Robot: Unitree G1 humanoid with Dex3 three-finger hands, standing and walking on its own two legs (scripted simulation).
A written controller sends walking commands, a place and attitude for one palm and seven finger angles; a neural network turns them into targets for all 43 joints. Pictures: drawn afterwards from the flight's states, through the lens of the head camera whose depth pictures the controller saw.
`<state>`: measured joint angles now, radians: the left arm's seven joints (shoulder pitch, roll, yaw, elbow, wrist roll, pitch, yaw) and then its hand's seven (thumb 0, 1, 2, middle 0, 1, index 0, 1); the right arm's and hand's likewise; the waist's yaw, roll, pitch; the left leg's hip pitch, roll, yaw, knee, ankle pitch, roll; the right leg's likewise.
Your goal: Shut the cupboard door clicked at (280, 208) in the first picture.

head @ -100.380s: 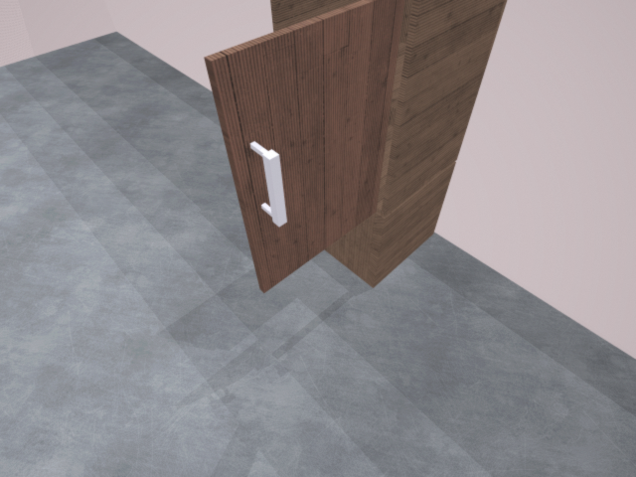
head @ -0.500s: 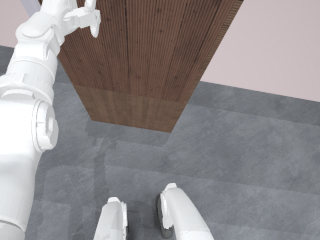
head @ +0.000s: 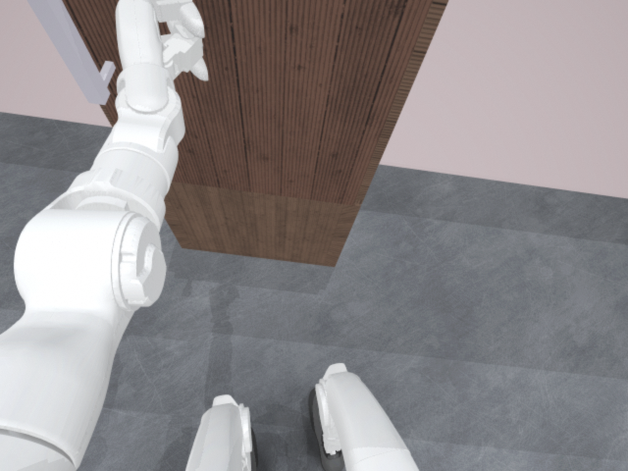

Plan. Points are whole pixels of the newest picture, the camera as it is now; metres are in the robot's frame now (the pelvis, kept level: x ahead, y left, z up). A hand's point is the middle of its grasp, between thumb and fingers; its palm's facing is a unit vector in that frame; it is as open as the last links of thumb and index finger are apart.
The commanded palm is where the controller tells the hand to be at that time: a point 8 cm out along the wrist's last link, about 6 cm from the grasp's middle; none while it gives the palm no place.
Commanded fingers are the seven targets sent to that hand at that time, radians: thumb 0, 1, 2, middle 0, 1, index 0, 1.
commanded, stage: pull the fist back off the door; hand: left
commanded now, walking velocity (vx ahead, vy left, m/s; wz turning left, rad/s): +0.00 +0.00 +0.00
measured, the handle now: (75, 29) +0.63 +0.17 +0.12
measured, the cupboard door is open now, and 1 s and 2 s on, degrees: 0 0 0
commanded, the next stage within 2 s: draw the hand back to the body in 0.40 s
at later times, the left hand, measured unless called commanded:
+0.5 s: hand (202, 79) +0.54 +0.04 +0.12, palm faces +0.05 -1.00 -0.05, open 3.1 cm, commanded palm +0.51 +0.08 +0.12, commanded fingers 0.00 0.90 0.90 -1.30 -1.50 -1.30 -1.50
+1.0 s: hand (102, 135) +0.42 +0.11 +0.19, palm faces +0.01 -1.00 -0.03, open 3.1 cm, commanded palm +0.38 +0.17 +0.19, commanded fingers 0.00 0.90 0.90 -1.16 -1.35 -1.16 -1.35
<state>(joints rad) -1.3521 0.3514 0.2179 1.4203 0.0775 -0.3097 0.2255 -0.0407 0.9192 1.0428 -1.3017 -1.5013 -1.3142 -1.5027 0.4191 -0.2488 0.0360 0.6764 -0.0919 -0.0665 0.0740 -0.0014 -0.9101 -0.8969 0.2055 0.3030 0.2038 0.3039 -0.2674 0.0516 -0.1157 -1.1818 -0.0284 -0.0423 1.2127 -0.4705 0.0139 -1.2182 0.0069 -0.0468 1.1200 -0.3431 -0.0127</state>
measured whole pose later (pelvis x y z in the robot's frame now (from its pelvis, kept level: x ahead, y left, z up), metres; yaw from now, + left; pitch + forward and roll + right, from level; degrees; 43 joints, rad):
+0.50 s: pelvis +0.06 -0.02 +0.05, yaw -1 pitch +19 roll +0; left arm -0.80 0.13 0.16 0.99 -0.02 -0.41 0.20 0.01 0.90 0.90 -1.30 -1.50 -1.30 -1.50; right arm 0.38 -0.24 -0.02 0.63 -0.04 -0.01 0.06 0.00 -0.91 -0.90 0.20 0.30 0.20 0.30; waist -0.12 0.04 -0.12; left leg -0.83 0.00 -0.01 0.98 -0.48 0.00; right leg -0.91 0.03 -0.01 0.95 -0.38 -0.03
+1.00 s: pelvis +0.06 -0.01 +0.08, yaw +0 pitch +6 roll +0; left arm -0.26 0.15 0.05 0.37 -0.16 -0.19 -0.02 0.01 0.90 0.90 -1.30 -1.49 -1.29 -1.49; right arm 0.25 -0.25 0.01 0.57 0.05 0.00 -0.03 0.01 -0.91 -0.90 0.20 0.30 0.20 0.30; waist 0.00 0.04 -0.07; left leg -0.44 -0.02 -0.03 0.75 -0.41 0.00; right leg -0.51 0.02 -0.02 0.73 -0.32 -0.03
